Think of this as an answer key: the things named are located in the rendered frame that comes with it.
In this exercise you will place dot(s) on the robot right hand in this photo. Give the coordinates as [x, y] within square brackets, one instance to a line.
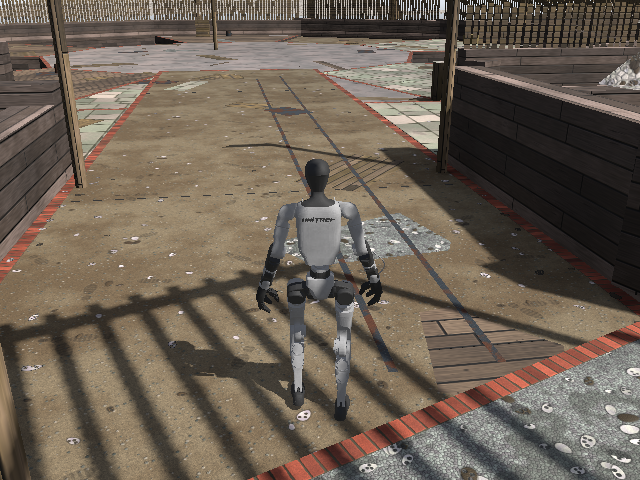
[376, 289]

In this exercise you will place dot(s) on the robot right upper arm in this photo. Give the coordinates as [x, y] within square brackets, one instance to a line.
[350, 211]

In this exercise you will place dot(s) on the right robot forearm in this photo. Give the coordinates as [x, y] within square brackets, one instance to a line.
[369, 265]

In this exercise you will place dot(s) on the robot left upper arm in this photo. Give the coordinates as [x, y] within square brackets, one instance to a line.
[287, 212]

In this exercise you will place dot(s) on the humanoid robot head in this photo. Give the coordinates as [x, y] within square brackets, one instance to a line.
[317, 174]

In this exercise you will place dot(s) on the robot right shin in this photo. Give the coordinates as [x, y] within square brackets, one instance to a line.
[342, 370]

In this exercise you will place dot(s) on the robot left hand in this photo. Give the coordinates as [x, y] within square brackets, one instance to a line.
[261, 297]

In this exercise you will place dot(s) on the left robot forearm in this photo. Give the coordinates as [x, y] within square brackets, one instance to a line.
[269, 270]

